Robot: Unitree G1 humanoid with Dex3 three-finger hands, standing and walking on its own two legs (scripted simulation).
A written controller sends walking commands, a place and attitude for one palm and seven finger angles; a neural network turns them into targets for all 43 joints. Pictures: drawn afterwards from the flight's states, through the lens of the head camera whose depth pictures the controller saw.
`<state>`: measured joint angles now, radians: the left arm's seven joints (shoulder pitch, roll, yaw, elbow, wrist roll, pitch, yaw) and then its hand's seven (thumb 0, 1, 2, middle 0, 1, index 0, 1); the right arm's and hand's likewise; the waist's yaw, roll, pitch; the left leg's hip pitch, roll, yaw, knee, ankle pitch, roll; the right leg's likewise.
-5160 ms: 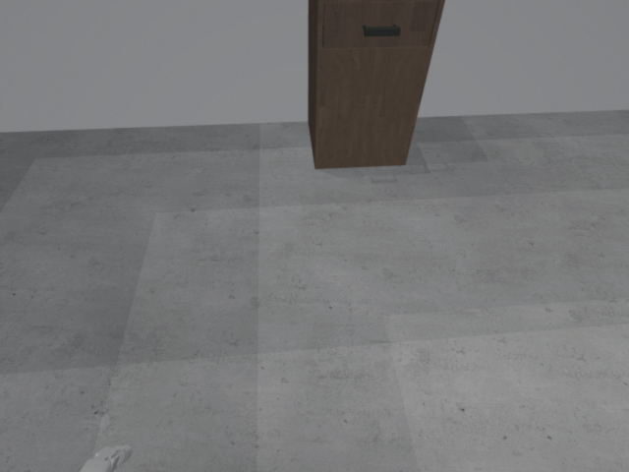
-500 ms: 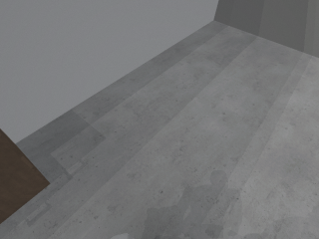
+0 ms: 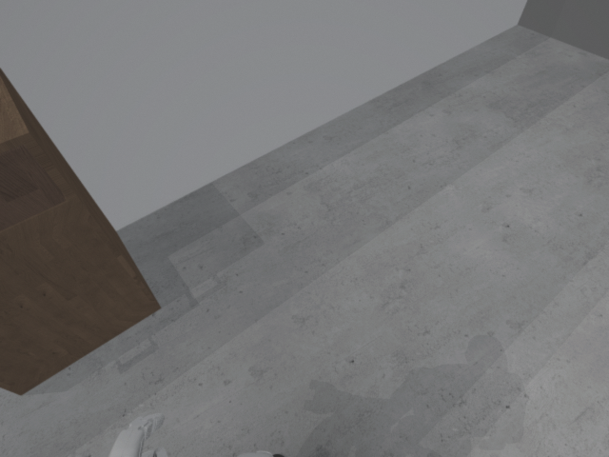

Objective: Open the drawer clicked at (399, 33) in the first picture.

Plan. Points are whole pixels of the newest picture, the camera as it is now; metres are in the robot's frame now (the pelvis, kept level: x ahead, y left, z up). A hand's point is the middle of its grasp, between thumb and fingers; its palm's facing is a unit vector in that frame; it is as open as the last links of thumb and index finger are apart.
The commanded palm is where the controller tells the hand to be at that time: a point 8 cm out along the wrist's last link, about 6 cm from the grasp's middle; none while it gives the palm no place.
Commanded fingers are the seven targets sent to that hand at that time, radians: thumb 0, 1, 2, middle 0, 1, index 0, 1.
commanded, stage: turn to face it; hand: left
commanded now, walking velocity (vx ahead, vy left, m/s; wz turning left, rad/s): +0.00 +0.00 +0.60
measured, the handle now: out of the picture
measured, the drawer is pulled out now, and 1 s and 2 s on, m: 0.00 0.00 0.00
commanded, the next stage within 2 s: take the last steps up to it in 0.98 s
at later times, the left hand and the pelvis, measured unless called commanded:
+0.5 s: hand out of the picture -0.07 +0.23 -0.18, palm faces +0.35 -0.90 -0.26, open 7.4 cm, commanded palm none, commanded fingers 0.00 0.90 0.90 -0.20 -0.30 -0.20 -0.30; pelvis -0.03 +0.01 -0.01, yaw +19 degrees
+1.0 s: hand out of the picture -0.04 +0.19 -0.13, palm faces +0.50 -0.81 -0.29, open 7.4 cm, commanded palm none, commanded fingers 0.00 0.90 0.90 -0.20 -0.30 -0.20 -0.30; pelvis -0.03 -0.03 +0.00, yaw +32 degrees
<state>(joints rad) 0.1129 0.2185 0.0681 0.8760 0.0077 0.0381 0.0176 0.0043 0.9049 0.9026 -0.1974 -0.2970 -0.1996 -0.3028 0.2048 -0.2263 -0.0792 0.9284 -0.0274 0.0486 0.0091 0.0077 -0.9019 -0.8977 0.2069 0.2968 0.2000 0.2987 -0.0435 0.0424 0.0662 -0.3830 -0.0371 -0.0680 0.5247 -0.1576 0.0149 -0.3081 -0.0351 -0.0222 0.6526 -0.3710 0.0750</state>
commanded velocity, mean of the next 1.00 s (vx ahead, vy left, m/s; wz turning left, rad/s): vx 0.00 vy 0.00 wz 0.47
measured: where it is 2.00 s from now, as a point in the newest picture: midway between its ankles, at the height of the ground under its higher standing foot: outside the picture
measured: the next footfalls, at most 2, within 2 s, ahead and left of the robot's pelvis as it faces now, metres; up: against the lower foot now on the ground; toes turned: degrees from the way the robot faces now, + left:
right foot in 0.02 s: +0.03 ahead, -0.14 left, +0.00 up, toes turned -1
left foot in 0.44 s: -0.03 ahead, +0.12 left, +0.00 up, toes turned +24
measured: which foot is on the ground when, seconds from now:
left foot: down 0.00-0.02, up 0.04-0.42, down 0.44-0.90, up 0.92-1.00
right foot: up 0.00-0.00, down 0.02-0.44, up 0.46-0.88, down 0.90-1.00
